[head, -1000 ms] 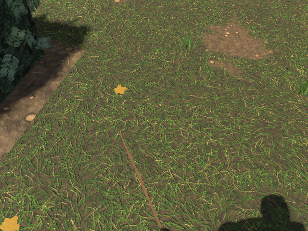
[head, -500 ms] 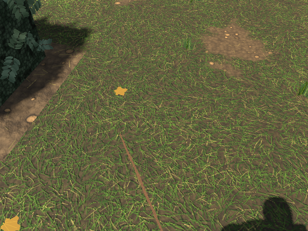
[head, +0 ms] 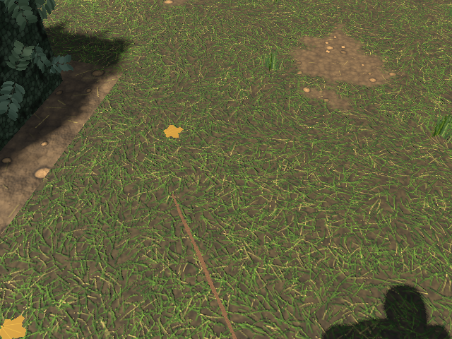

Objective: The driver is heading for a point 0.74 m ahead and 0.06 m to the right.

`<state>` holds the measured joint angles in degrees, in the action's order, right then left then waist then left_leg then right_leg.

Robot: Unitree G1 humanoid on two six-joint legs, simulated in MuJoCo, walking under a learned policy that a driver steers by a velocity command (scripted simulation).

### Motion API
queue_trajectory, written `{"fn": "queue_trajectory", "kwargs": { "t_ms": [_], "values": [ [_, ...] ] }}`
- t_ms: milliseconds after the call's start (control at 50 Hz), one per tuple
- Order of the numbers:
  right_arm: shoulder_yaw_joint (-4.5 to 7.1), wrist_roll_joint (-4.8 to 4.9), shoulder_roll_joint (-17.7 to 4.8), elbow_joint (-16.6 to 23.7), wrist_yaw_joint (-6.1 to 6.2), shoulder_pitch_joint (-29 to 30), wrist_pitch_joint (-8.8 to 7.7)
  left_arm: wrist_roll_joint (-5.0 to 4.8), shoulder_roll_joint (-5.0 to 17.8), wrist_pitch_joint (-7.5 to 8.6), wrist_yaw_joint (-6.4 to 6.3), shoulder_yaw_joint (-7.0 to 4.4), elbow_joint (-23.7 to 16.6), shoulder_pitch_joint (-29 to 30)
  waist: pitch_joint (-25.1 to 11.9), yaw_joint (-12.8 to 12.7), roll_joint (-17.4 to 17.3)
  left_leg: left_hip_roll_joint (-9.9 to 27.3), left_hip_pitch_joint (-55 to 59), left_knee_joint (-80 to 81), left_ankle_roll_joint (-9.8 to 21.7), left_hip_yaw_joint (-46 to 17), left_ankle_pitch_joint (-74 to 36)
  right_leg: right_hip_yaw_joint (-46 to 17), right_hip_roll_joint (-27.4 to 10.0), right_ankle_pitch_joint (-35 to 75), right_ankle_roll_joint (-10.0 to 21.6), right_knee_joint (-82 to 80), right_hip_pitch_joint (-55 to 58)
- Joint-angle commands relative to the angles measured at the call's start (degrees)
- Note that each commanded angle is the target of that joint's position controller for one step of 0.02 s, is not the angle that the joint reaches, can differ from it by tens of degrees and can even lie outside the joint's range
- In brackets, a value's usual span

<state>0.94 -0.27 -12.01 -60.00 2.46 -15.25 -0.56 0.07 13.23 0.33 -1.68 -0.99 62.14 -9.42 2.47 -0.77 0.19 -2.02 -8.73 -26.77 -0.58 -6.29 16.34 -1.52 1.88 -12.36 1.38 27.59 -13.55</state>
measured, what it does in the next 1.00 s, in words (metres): walks ahead: right foot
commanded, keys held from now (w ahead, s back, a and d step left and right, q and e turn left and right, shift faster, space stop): w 0.52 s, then no key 0.48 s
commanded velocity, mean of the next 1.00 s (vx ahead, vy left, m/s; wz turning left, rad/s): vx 0.25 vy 0.00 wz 0.00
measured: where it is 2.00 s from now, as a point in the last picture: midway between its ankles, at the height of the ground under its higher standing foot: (235, 325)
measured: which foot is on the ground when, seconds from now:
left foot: down 0.00-0.66, up 0.68-1.00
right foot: down 0.00-0.24, up 0.26-0.64, down 0.66-1.00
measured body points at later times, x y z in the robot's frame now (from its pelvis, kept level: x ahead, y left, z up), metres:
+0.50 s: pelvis +0.12 +0.03 +0.01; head +0.14 +0.04 +0.46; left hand +0.29 +0.28 -0.12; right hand +0.02 -0.21 -0.13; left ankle +0.00 +0.13 -0.74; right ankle +0.26 -0.13 -0.69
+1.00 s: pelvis +0.31 -0.02 +0.00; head +0.32 -0.01 +0.45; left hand +0.38 +0.24 -0.15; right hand +0.40 -0.27 -0.14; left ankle +0.35 +0.13 -0.73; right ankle +0.36 -0.10 -0.74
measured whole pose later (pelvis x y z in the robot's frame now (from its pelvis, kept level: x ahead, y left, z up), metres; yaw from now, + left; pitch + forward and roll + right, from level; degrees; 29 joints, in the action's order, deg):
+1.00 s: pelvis +0.31 -0.02 +0.00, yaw +1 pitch +0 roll -2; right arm 2.2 -0.7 -13.0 -54.4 3.0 -10.8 0.2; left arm 0.7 13.0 2.6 0.3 -0.9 58.0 -9.8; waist 1.2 -0.8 -1.9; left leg 4.3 -20.2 -33.6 -1.0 -2.6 12.8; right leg 4.7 4.1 -8.2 3.7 23.7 -15.6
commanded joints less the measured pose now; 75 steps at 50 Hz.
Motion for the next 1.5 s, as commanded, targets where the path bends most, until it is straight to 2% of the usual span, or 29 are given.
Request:
{"fn": "queue_trajectory", "kwargs": {
  "t_ms": [20, 60, 140, 200, 220, 240, 260, 280, 320, 380, 480, 560, 600, 640, 660, 680, 700, 720, 740, 780, 860, 940, 1020, 1040, 1060, 1120, 1400, 1440, 1500],
  "values": [
    [0.75, 0.2, -4.95, 0.17, 0.28, -3.88, -0.26, -0.22, 6.34, 0.23, -0.37, -1.04, -1.15, -1.62, -0.61, 0.12, 0.95, -0.23, -5.64, 3.8, 1.5, 1.4, 5.41, -3.2, -2.45, -12.6, 1.93, -6.3, 2.62],
    [0.96, 0.56, -5.79, 1.19, 0.44, -2.74, -0.57, -0.81, 8.29, 0.36, -0.55, -1.72, -1.31, -2.75, 2.53, -0.23, 2.93, -0.96, -10.78, 0.46, 3.1, 2.25, 17.48, -6.94, -4.39, -28.81, 4.41, -7.94, -0.29],
    [0.53, 1.23, -3.58, 2.49, -0.71, -1.18, -3.31, -1.31, 11.55, 2.29, -0.16, -3.17, -1.31, -7.78, 3.32, -0.97, 8.63, 1.34, -14.88, -13.91, 3.59, 5.43, 8.22, -27.17, -18.39, -35.85, 12.5, -18.18, -0.08],
    [0.79, 1.26, -2.63, 0.28, -1.41, -6.96, -4.22, -2.03, 10.54, 2.4, 0.4, -2.89, -5.34, 1.44, 3.76, 4.99, 7.43, 2.36, -0.36, -3.83, 6.1, 6.78, 7.04, -18.02, -14.45, -28.55, 8.93, -17.1, -11.6],
    [1.07, 0.99, -2.71, -1.29, -1.38, -9.89, -4.22, -2.29, 9.54, 2.26, 0.56, -2.67, -6.48, 3.63, 4.38, 6.41, 5.75, 1.08, 5.83, 1.96, 6.26, 6.76, 4.4, -11.9, -9.98, -24.19, 6.67, -12.42, -15.55],
    [1.93, 0.59, -5.33, -2.86, -1.23, -14.83, -4.17, -2.05, 6.91, 2.53, 0.73, -2.0, -7.3, 4.34, 2.58, 7.51, -1.48, 5.91, 12.06, 6.64, 7.27, -1.82, 6.9, -5.74, -5.26, -18.46, 4.1, -0.54, -20.3],
    [3.24, 1.02, -10.61, -3.7, -1.33, -20.74, -4.22, -1.84, 3.39, 3.44, 1.07, -1.13, -8.72, 4.77, 0.44, 8.51, -14.55, 16.99, 17.22, 16.56, 11.86, -20.3, 18.76, 3.32, 0.61, -13.98, 1.04, 17.06, -27.88],
    [3.58, 0.11, -13.09, -3.37, -1.88, -20.34, -4.83, -2.43, 5.13, 4.45, 1.06, -1.59, -10.19, 6.03, 4.64, 7.85, -16.26, 23.51, 13.49, 20.48, 16.84, -33.26, 24.78, 0.61, -0.25, -18.89, 1.64, 26.59, -34.97],
    [2.11, 0.53, -7.42, -0.91, -2.12, -13.87, -6.09, -2.73, 6.89, 5.59, 1.87, -2.0, -8.81, 2.68, 6.75, 3.8, -7.38, 20.75, 14.2, 19.18, 14.53, -25.38, 17.26, -2.41, -5.08, -10.07, 2.72, 34.17, -39.41],
    [1.3, 0.47, -5.44, 0.52, -2.42, -12.56, -5.53, -1.21, 6.91, 6.34, 2.57, -2.52, -9.03, 4.31, 4.03, 3.33, -4.61, 16.3, 14.95, 19.78, 10.69, -12.71, -2.45, -0.57, -7.61, -0.16, 1.84, 29.95, -37.08],
    [1.47, 0.12, -7.92, 0.81, -1.17, -15.51, -4.4, -1.31, 2.64, 5.88, 3.39, -0.77, -13.69, 14.86, 5.23, 5.9, -5.65, 11.99, 6.46, 21.37, 10.36, -1.87, -14.65, 4.67, -4.73, 10.18, -1.02, 12.21, -26.62],
    [2.02, 0.86, -9.41, 0.18, -0.98, -16.27, -4.26, -1.63, 4.24, 5.68, 4.03, -0.64, -16.33, 18.05, 6.81, 4.95, -6.9, 13.62, 6.17, 20.11, 9.53, 0.14, -23.17, 4.75, -3.01, 13.18, 0.23, 4.05, -19.32],
    [2.36, 0.68, -10.11, 0.29, -0.9, -14.82, -3.69, -1.36, 6.76, 5.87, 4.13, -1.65, -16.13, 14.15, 3.0, 1.7, -8.13, 14.16, 9.73, 13.51, 7.37, 1.44, -39.68, 4.3, -1.39, 13.16, 1.92, 2.37, -12.9],
    [2.36, 0.47, -10.05, 1.4, -0.84, -12.23, -3.03, -0.96, 10.18, 5.94, 3.72, -3.52, -11.86, 0.13, -6.3, -5.43, -8.4, 11.15, 9.09, -1.66, 4.12, 3.71, -52.83, 5.31, 0.76, 18.48, 4.5, 0.54, 4.12],
    [1.91, -0.38, -9.15, 2.69, -1.03, -12.38, -3.16, -0.2, 13.01, 5.68, 3.14, -4.25, -9.91, -7.66, -12.9, -7.8, -5.08, 8.46, -0.48, -14.19, 1.9, 4.29, -39.98, -0.99, -6.38, 32.78, 6.87, 3.47, 19.78],
    [0.02, -1.38, -1.96, 1.85, -1.64, -21.87, -3.7, 1.16, 17.05, 4.75, 2.91, -4.64, -8.82, -11.99, -23.99, -3.72, 11.89, -0.68, -18.34, -38.44, -1.67, 5.98, 7.32, -20.79, -23.9, 50.55, 16.96, 6.16, 40.32],
    [0.29, 0.6, -2.75, -0.51, -1.86, -24.7, -4.53, 0.67, 13.86, 4.14, 3.36, -3.79, -8.25, -13.38, -32.04, -4.52, 13.03, -3.71, -19.87, -50.63, -1.98, -3.27, 22.45, -33.28, -26.96, 45.64, 20.94, -1.62, 38.99],
    [1.46, 2.05, -6.75, 1.06, -1.89, -18.7, -4.78, -0.36, 11.62, 3.98, 3.45, -3.16, -9.39, -6.44, -21.96, -3.17, 8.5, 0.19, -22.74, -52.79, -1.49, -2.73, 19.65, -24.78, -23.95, 38.57, 18.14, -4.39, 27.98],
    [1.56, 2.18, -7.14, 2.76, -1.39, -12.62, -4.5, -0.56, 8.75, 4.08, 3.23, -2.3, -10.73, 0.17, -13.57, -1.7, 4.38, 3.19, -23.81, -49.98, -1.36, 0.87, 15.45, -17.55, -21.08, 35.47, 15.57, -6.47, 17.89],
    [2.21, 0.64, -6.32, 3.31, -0.08, -10.25, -2.87, 0.57, 5.68, 4.98, 3.44, -1.16, -10.76, 4.94, -7.86, 1.72, 1.28, 6.98, -16.3, -42.77, -1.46, 1.48, 10.01, -9.22, -16.67, 36.35, 13.19, -10.14, 2.58],
    [1.67, 0.35, -2.48, 4.11, 1.01, -10.14, -0.8, 2.1, 6.05, 5.19, 3.02, -0.99, -8.92, 6.35, -6.87, 4.7, 5.37, 7.02, -6.95, -24.09, -1.75, 3.31, 7.86, -2.89, -13.45, 35.07, 13.38, -12.81, -7.15],
    [2.21, 0.06, -5.06, 5.03, 0.78, -5.0, 1.08, 0.68, 8.65, 3.37, 1.78, -1.63, -8.58, 5.58, -7.69, 3.48, 5.0, 6.01, -0.63, -11.08, -1.27, 4.64, -4.13, -5.13, -13.26, 3.69, 11.8, -15.81, -9.2],
    [2.54, -1.37, -6.94, 6.08, 0.75, -1.55, 1.25, 0.36, 4.96, 2.52, 1.6, -0.2, -6.66, 1.73, -0.21, 3.09, 1.31, 8.6, 3.27, 2.76, 2.01, 1.61, -9.06, -5.03, -8.21, -18.38, 3.91, -14.08, -13.98],
    [3.55, -0.43, -11.48, 5.77, 0.94, 0.48, 1.03, 0.43, 5.8, 2.32, 1.43, -0.72, -6.41, -2.29, 1.67, -1.02, -5.13, 8.88, -1.36, 2.81, 3.73, 1.0, -4.08, -1.61, -4.36, -15.22, 2.3, -12.81, -12.35],
    [3.53, -0.06, -9.55, 4.91, 0.61, 0.76, 0.59, 0.68, 6.14, 1.86, 0.92, -0.75, -6.13, -1.68, 1.9, -0.04, -6.83, 7.39, -6.78, 4.52, 3.73, 1.65, 3.13, 0.88, -2.96, -11.23, 1.31, -10.26, -6.79],
    [2.74, -0.4, -5.95, 4.27, 0.02, 2.74, -0.88, 0.52, 5.62, 1.14, 0.1, -0.72, -5.44, -2.61, -0.06, -0.51, -6.92, 6.59, -7.27, 5.66, 1.43, 2.12, -2.45, 1.84, -2.88, -3.15, 1.56, -6.4, -1.46],
    [2.77, 0.36, -6.02, 0.72, -0.08, 1.58, -0.73, -0.2, 5.41, 0.13, -0.05, -1.01, -3.03, -3.23, -3.77, 0.52, -0.24, 5.14, -1.2, 1.5, 2.26, 4.17, -19.55, 1.76, -4.0, 13.18, 1.14, -2.69, 3.82],
    [2.89, 0.77, -5.63, -0.6, -0.08, 0.0, -0.36, -0.59, 5.16, -0.15, -0.11, -1.16, -1.77, -4.76, -3.94, 0.53, -0.38, 3.37, -1.56, 1.04, 2.94, 5.83, -5.08, 3.22, -2.43, -0.94, 1.76, -2.02, 3.41],
    [2.99, 1.51, -5.3, 0.24, -0.04, 0.82, -1.01, -1.43, 6.37, 0.52, -0.22, -1.75, -2.15, -5.01, 4.38, 0.11, 1.13, 3.06, -10.59, -0.15, 5.41, 4.83, 19.29, -1.36, -4.59, -26.32, 4.96, -4.03, -2.8]
  ]
}}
